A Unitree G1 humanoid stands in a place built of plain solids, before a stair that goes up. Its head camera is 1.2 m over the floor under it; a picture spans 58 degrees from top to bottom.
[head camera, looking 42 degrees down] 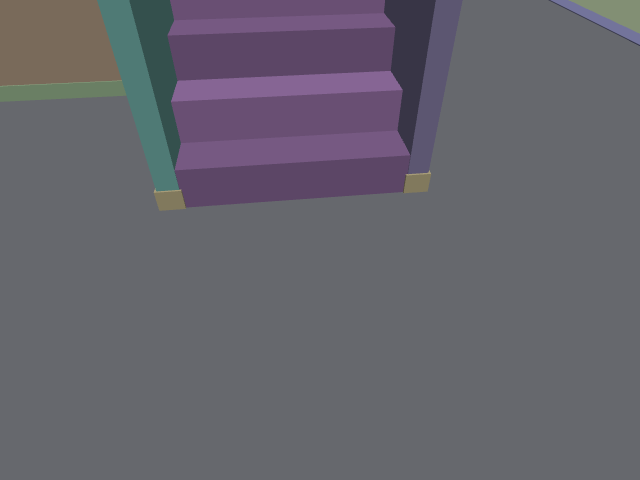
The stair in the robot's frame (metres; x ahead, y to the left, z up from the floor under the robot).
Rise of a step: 0.20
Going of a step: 0.23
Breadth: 1.02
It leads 7 degrees to the left of straight ahead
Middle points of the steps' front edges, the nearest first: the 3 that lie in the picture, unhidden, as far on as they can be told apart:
1.61 0.11 0.20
1.84 0.13 0.40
2.07 0.16 0.60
